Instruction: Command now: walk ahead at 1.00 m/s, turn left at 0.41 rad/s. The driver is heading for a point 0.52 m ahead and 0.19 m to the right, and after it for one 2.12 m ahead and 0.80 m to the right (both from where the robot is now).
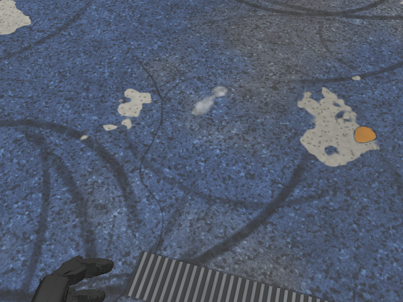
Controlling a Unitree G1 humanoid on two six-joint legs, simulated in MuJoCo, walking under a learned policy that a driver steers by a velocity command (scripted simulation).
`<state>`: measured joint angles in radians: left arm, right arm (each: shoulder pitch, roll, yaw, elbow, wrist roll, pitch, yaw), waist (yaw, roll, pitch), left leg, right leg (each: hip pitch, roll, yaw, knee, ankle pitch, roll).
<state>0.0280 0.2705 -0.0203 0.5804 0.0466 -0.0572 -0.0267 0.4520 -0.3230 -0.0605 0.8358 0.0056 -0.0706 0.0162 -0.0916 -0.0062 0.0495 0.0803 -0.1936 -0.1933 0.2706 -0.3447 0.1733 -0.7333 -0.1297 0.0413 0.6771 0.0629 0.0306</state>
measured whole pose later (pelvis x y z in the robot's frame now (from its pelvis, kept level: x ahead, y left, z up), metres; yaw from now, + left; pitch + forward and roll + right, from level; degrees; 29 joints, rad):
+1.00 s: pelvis +0.67 -0.13 -0.01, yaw -42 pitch +1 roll +2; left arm 0.14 0.35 0.08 0.54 0.00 0.03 -0.02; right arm 0.08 -0.34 -0.08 0.75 0.01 -0.02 0.00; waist -0.01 0.02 0.11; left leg -0.41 0.05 0.05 1.12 -0.55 -0.05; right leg -0.47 0.02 0.00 0.64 -0.19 -0.07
